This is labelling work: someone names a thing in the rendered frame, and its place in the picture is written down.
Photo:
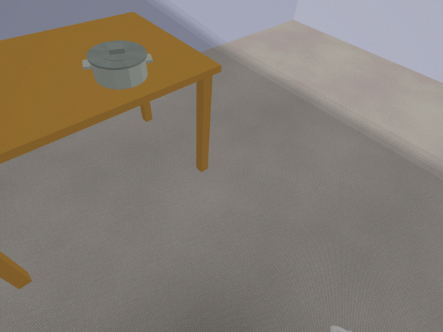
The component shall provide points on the table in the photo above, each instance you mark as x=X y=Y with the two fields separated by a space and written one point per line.
x=46 y=95

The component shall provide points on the pot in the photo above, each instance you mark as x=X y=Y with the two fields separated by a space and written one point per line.
x=120 y=79

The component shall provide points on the lid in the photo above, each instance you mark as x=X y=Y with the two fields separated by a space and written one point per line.
x=99 y=56

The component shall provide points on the knob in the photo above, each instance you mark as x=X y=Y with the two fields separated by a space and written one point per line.
x=116 y=48

